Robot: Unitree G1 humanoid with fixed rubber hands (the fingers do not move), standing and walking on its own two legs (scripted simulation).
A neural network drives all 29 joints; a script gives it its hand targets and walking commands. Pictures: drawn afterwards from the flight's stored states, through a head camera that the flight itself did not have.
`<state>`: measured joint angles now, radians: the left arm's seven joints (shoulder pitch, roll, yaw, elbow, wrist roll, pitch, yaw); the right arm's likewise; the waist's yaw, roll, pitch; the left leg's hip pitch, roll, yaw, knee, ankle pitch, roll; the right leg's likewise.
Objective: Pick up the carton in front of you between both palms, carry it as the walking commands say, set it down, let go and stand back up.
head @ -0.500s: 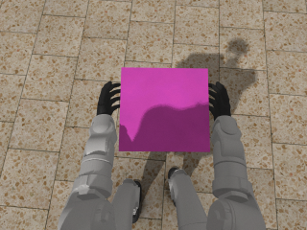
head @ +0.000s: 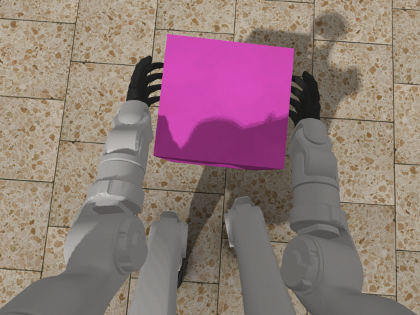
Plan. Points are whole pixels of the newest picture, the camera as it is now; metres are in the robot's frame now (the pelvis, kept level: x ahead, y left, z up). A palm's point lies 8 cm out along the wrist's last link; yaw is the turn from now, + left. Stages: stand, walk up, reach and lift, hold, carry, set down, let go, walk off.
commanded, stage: set down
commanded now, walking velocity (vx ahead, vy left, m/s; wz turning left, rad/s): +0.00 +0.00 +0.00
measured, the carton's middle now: (220, 117) +0.47 -0.07 -0.17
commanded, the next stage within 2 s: none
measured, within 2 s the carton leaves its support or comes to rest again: rests again in 1.36 s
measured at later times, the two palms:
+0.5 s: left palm (165, 107) +0.53 +0.05 -0.24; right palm (288, 130) +0.44 -0.23 -0.24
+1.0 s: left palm (170, 110) +0.54 +0.05 -0.31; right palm (281, 134) +0.44 -0.24 -0.31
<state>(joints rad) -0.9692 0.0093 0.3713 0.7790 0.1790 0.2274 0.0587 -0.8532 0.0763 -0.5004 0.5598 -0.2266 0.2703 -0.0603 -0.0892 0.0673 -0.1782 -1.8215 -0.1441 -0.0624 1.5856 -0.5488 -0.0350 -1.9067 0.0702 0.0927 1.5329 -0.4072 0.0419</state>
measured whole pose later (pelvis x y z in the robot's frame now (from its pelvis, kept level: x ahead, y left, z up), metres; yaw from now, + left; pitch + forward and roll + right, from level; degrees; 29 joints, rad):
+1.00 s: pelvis -0.02 +0.01 -0.15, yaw -1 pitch +44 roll -3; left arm -1.47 0.21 0.09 1.14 0.06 0.20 0.13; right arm -1.18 -0.06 -0.60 0.76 -0.12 0.22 -0.07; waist -0.17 0.05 0.17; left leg -2.26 -0.21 -0.05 2.13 -0.64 -0.03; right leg -2.31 0.05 0.05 2.03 -0.49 0.08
